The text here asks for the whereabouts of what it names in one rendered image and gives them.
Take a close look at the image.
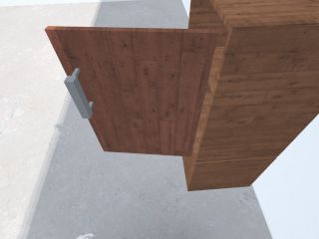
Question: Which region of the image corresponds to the cupboard door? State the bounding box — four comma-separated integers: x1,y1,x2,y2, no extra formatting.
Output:
45,26,219,157

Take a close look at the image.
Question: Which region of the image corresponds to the handle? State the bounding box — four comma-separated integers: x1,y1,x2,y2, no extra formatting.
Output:
64,68,94,119

